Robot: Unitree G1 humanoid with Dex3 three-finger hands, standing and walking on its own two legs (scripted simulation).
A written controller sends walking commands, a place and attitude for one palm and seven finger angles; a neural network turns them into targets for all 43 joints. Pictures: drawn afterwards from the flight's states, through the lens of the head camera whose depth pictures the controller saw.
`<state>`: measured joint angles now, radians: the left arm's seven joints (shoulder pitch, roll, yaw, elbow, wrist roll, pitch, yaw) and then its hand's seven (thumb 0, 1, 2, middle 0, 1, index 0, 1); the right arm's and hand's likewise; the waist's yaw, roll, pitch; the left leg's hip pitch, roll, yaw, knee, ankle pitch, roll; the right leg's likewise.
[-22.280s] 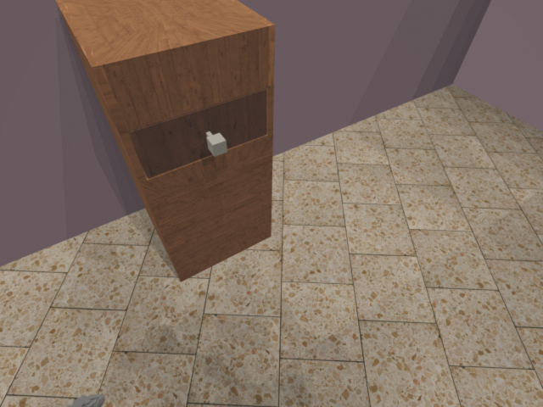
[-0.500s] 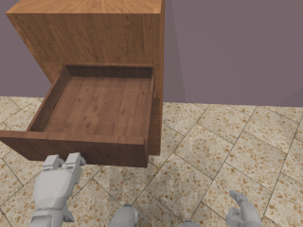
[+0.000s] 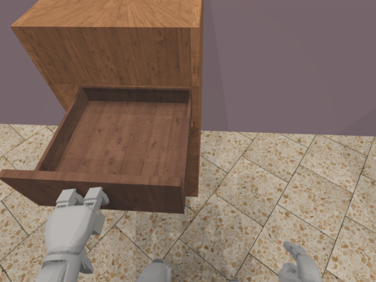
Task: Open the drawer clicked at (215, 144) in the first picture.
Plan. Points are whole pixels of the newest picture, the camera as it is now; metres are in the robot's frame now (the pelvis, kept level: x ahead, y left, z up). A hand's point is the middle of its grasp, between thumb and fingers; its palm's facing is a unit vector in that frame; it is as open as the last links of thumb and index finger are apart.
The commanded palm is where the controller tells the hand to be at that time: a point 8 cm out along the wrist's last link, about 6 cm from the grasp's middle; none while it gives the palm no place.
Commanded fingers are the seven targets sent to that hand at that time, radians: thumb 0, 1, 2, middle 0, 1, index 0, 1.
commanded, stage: lift the hand off the handle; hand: left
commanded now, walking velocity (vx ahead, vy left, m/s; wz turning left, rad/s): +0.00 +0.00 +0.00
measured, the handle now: (94, 213) +0.26 +0.24 -0.03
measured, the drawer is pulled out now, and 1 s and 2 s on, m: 0.30 0.30 0.30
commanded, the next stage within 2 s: draw the hand back to the body in 1.94 s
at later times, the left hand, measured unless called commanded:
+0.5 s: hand (70, 224) +0.22 +0.25 +0.02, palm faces +0.00 -0.10 -1.00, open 13.6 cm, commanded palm +0.21 +0.25 +0.08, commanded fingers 0.00 -0.50 0.30 -0.30 -1.20 -0.30 -1.20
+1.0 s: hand (64, 215) +0.23 +0.25 +0.06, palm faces +0.01 -0.10 -0.99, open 13.7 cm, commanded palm +0.21 +0.25 +0.12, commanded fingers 0.00 -0.50 0.30 -0.30 -1.20 -0.30 -1.20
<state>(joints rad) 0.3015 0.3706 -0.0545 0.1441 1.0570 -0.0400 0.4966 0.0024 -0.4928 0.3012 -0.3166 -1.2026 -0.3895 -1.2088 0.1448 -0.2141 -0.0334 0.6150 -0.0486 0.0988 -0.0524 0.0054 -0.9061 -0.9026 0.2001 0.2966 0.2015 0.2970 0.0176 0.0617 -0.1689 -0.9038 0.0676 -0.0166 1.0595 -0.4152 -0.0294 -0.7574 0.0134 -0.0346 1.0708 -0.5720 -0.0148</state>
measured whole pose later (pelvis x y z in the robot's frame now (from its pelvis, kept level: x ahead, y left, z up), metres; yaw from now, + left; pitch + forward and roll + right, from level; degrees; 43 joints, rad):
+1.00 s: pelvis +0.02 +0.00 +0.03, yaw +1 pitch +9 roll -1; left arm 0.39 0.42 -0.02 -0.08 0.97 -0.03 0.34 0.00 -0.49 0.30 -0.32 -1.20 -0.35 -1.21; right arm 0.15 -0.22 -0.02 0.58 -0.03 0.11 -0.02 0.01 -0.91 -0.90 0.20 0.30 0.20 0.30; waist 0.05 0.07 -0.13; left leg -0.67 0.05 -0.01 0.87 -0.37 -0.02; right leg -0.52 0.00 -0.03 0.87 -0.51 0.00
